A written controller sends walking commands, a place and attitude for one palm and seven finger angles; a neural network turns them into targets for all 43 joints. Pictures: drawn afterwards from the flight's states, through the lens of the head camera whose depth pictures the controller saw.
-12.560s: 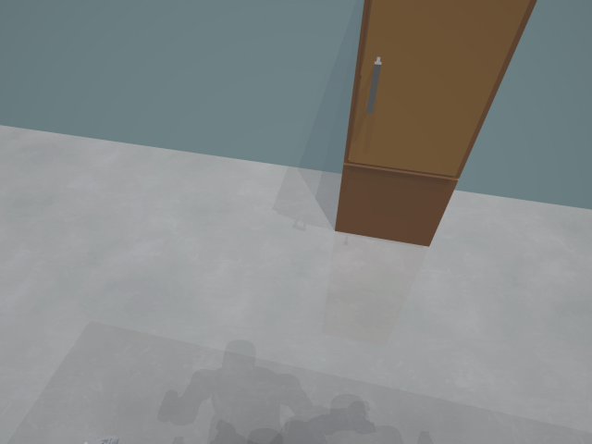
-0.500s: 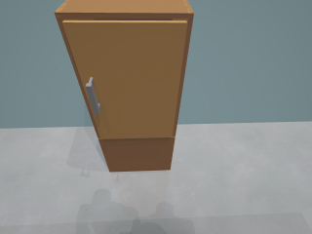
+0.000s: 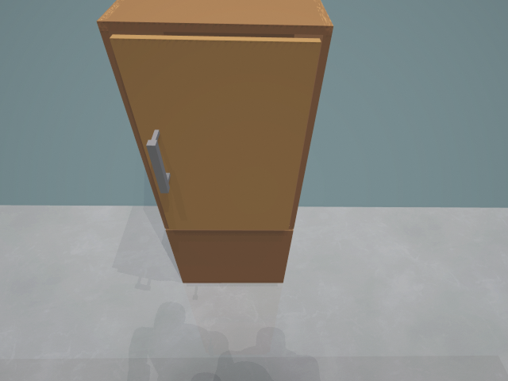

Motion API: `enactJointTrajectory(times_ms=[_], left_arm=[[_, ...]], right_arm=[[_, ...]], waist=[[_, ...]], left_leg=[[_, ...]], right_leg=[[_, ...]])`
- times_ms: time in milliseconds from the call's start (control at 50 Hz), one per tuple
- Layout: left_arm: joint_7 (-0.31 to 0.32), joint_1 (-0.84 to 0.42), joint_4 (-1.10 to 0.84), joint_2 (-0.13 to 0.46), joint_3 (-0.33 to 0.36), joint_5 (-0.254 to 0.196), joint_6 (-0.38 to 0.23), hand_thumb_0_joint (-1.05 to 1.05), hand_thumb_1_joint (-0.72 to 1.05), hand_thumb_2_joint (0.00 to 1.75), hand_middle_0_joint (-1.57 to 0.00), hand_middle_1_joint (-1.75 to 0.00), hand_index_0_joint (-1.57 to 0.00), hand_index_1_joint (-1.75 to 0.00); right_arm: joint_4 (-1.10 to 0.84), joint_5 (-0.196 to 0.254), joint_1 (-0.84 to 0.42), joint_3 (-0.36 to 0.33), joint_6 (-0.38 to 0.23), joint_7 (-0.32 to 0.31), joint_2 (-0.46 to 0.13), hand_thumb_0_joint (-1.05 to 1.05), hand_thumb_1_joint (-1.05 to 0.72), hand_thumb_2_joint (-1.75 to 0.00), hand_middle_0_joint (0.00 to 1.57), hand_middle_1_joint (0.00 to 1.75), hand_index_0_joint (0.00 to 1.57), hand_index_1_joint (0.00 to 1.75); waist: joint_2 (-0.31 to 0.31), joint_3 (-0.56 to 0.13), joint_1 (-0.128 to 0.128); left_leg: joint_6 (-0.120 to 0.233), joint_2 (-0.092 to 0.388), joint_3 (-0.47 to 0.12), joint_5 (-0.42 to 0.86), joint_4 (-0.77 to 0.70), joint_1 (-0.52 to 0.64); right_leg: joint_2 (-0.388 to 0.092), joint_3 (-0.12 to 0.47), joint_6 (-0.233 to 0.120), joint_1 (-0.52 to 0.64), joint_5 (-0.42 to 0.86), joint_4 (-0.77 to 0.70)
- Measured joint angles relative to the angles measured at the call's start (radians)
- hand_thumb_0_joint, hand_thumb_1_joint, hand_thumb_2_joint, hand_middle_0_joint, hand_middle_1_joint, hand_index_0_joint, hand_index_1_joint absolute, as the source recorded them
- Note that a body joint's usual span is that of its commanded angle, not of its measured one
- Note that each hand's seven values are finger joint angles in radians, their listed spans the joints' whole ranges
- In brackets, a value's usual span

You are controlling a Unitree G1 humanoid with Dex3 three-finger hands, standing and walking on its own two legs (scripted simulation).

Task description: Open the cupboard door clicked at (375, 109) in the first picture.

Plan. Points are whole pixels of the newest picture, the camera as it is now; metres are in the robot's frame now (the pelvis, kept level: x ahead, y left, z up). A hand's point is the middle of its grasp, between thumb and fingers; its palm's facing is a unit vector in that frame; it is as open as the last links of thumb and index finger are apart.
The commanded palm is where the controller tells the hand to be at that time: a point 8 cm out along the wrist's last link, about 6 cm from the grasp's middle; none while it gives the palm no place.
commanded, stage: shuffle to correct the standing spot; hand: left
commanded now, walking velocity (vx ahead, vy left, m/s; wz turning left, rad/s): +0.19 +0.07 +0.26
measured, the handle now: (160, 162) +0.58 +0.27 -0.03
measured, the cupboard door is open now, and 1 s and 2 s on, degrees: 0 0 0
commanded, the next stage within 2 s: come to a stop and stand still in 0.10 s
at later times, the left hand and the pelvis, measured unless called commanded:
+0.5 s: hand out of the picture +0.14 +0.21 -0.17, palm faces +0.12 -0.97 -0.22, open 7.2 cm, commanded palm none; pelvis +0.08 +0.02 +0.00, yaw +5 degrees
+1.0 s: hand out of the picture +0.06 +0.17 -0.17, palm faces +0.07 -0.97 -0.22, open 7.3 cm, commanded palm none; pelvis +0.05 -0.01 +0.00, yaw +2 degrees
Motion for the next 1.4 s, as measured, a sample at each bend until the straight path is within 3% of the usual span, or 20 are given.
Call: enactJointTrajectory(times_ms=[80, 180, 240, 300, 360, 440, 500, 520, 580, 620, 680, 760, 840, 940, 980, 1020, 1400], left_arm=[[-0.005, 0.005, -0.007, 0.014, 0.015, 0.000, 0.017, 0.00, 0.91, 0.90, -0.20, -0.30, -0.20, -0.30], [-0.019, -0.019, -0.018, 0.028, 0.020, 0.005, 0.012, 0.00, 0.91, 0.90, -0.20, -0.30, -0.20, -0.30], [-0.023, -0.054, -0.037, 0.026, 0.013, -0.001, -0.014, 0.00, 0.91, 0.90, -0.20, -0.30, -0.20, -0.30], [-0.013, -0.080, -0.056, 0.028, 0.003, -0.006, -0.046, 0.00, 0.91, 0.90, -0.20, -0.30, -0.20, -0.30], [0.007, -0.113, -0.042, 0.005, -0.009, -0.010, -0.052, 0.00, 0.92, 0.90, -0.20, -0.30, -0.20, -0.30], [0.029, -0.151, -0.051, 0.007, -0.006, -0.002, -0.037, -0.01, 0.93, 0.90, -0.20, -0.30, -0.20, -0.30], [0.029, -0.160, -0.058, 0.020, -0.001, -0.004, -0.012, -0.01, 0.93, 0.90, -0.21, -0.30, -0.20, -0.30], [0.027, -0.158, -0.058, 0.025, 0.002, -0.006, -0.002, -0.01, 0.93, 0.90, -0.21, -0.30, -0.20, -0.30], [0.028, -0.143, -0.051, 0.043, 0.006, -0.010, 0.027, -0.01, 0.92, 0.90, -0.21, -0.30, -0.20, -0.30], [0.027, -0.141, -0.046, 0.052, 0.008, -0.011, 0.037, 0.00, 0.92, 0.90, -0.20, -0.30, -0.20, -0.30], [0.021, -0.134, -0.049, 0.060, 0.008, -0.009, 0.036, 0.00, 0.92, 0.90, -0.20, -0.30, -0.20, -0.30], [0.011, -0.116, -0.058, 0.059, 0.003, -0.006, 0.036, 0.00, 0.91, 0.90, -0.20, -0.30, -0.20, -0.30], [0.007, -0.083, -0.061, 0.055, -0.006, -0.001, 0.016, 0.00, 0.91, 0.90, -0.20, -0.30, -0.20, -0.30], [0.009, -0.048, -0.026, 0.022, -0.028, -0.001, -0.004, 0.00, 0.91, 0.90, -0.20, -0.30, -0.20, -0.30], [0.009, -0.040, -0.009, 0.013, -0.036, -0.005, -0.008, 0.00, 0.91, 0.90, -0.20, -0.30, -0.20, -0.30], [0.012, -0.038, 0.011, 0.009, -0.039, -0.008, -0.005, 0.00, 0.91, 0.90, -0.20, -0.30, -0.20, -0.30], [0.013, 0.012, 0.069, -0.025, -0.037, -0.017, -0.011, 0.00, 0.91, 0.90, -0.20, -0.30, -0.20, -0.30]], right_arm=[[-0.013, -0.003, 0.027, -0.006, -0.009, 0.000, -0.007, 0.00, -0.91, -0.90, 0.20, 0.30, 0.20, 0.29], [-0.018, -0.007, 0.052, -0.003, -0.043, -0.011, -0.006, 0.00, -0.91, -0.90, 0.20, 0.30, 0.20, 0.29], [-0.006, -0.006, 0.060, 0.005, -0.055, -0.015, -0.004, 0.00, -0.91, -0.90, 0.20, 0.30, 0.20, 0.29], [0.012, 0.007, 0.069, 0.012, -0.056, -0.019, 0.002, 0.00, -0.91, -0.90, 0.20, 0.30, 0.20, 0.29], [0.030, 0.016, 0.039, 0.003, -0.031, -0.026, -0.006, 0.00, -0.91, -0.90, 0.20, 0.30, 0.20, 0.29], [0.018, 0.021, -0.044, -0.009, 0.001, -0.028, -0.001, 0.00, -0.91, -0.90, 0.20, 0.30, 0.20, 0.29], [-0.016, 0.017, -0.106, -0.017, -0.002, -0.023, -0.007, 0.00, -0.91, -0.90, 0.20, 0.30, 0.20, 0.29], [-0.024, 0.013, -0.125, -0.020, -0.006, -0.023, -0.010, 0.00, -0.92, -0.90, 0.20, 0.30, 0.20, 0.29], [-0.052, 0.004, -0.167, -0.018, -0.016, -0.020, -0.012, 0.00, -0.92, -0.90, 0.20, 0.30, 0.20, 0.29], [-0.069, 0.000, -0.187, -0.012, -0.023, -0.025, -0.011, 0.00, -0.92, -0.90, 0.20, 0.30, 0.20, 0.29], [-0.082, -0.001, -0.210, -0.008, -0.025, -0.027, -0.012, 0.00, -0.92, -0.90, 0.20, 0.30, 0.20, 0.29], [-0.087, -0.001, -0.224, -0.010, -0.022, -0.024, -0.016, 0.00, -0.91, -0.90, 0.20, 0.30, 0.20, 0.30], [-0.075, 0.007, -0.212, -0.017, -0.018, -0.019, -0.021, 0.00, -0.91, -0.90, 0.20, 0.30, 0.20, 0.30], [-0.034, 0.015, -0.178, -0.019, 0.010, -0.016, -0.034, 0.00, -0.91, -0.90, 0.20, 0.30, 0.20, 0.29], [-0.011, 0.015, -0.159, -0.014, 0.009, -0.016, -0.032, 0.00, -0.91, -0.90, 0.20, 0.30, 0.20, 0.29], [0.017, 0.015, -0.139, -0.009, 0.004, -0.017, -0.026, 0.00, -0.91, -0.90, 0.20, 0.30, 0.20, 0.29], [0.120, 0.011, 0.032, 0.015, -0.009, -0.022, 0.056, 0.00, -0.91, -0.90, 0.20, 0.30, 0.20, 0.29]], waist=[[-0.021, -0.007, -0.006], [-0.008, 0.001, -0.031], [0.008, 0.019, -0.035], [-0.002, 0.030, -0.024], [0.036, 0.040, -0.032], [0.019, 0.075, -0.020], [0.002, 0.101, -0.011], [-0.008, 0.107, -0.006], [-0.032, 0.104, 0.003], [-0.032, 0.102, 0.000], [-0.026, 0.100, 0.006], [-0.011, 0.092, 0.010], [-0.004, 0.075, 0.011], [0.031, 0.054, -0.005], [0.030, 0.048, -0.010], [0.021, 0.046, -0.011], [-0.023, 0.030, -0.017]], left_leg=[[0.008, -0.014, 0.013, 0.011, 0.008, 0.009], [0.025, -0.021, 0.008, 0.024, -0.090, 0.068], [0.021, -0.023, -0.002, 0.036, -0.141, 0.106], [0.009, -0.044, -0.002, -0.014, -0.088, 0.110], [-0.017, -0.019, 0.005, -0.099, 0.032, 0.075], [-0.038, -0.004, 0.036, -0.160, 0.152, -0.005], [-0.044, 0.009, 0.062, 0.016, 0.017, 0.001], [-0.025, 0.006, 0.074, 0.056, 0.002, 0.008], [0.023, -0.003, 0.109, 0.032, 0.000, 0.020], [0.033, -0.003, 0.110, 0.039, -0.028, 0.029], [0.030, 0.001, 0.109, 0.071, -0.072, 0.037], [0.020, 0.013, 0.111, 0.096, -0.098, 0.033], [-0.003, 0.020, 0.115, 0.087, -0.057, 0.008], [-0.024, 0.033, 0.068, 0.008, -0.025, 0.002], [-0.028, 0.037, 0.057, 0.077, -0.061, 0.020], [-0.034, 0.041, 0.055, 0.137, -0.086, 0.038], [-0.029, 0.049, 0.058, 0.159, -0.140, 0.034]], right_leg=[[-0.024, 0.000, -0.001, -0.011, -0.101, 0.070], [0.002, -0.013, -0.030, -0.090, -0.209, 0.309], [0.018, -0.044, -0.030, -0.062, -0.176, 0.193], [0.019, -0.047, -0.044, 0.014, 0.015, 0.006], [0.025, -0.078, -0.055, 0.037, -0.074, 0.044], [0.006, -0.094, -0.048, 0.064, -0.099, 0.041], [-0.006, -0.086, -0.032, 0.064, -0.112, 0.069], [-0.012, -0.077, -0.024, 0.059, -0.123, 0.091], [-0.005, -0.012, -0.017, 0.012, -0.229, 0.220], [0.020, 0.028, -0.016, -0.019, -0.281, 0.332], [0.040, 0.046, -0.010, -0.033, -0.272, 0.379], [0.042, 0.034, -0.010, -0.005, -0.247, 0.287], [0.031, 0.015, -0.023, 0.089, -0.095, 0.034], [0.060, -0.007, -0.064, 0.105, -0.099, 0.014], [0.069, -0.012, -0.069, 0.112, -0.090, 0.007], [0.074, -0.012, -0.070, 0.123, -0.086, 0.001], [0.086, -0.011, -0.065, 0.133, -0.018, -0.091]])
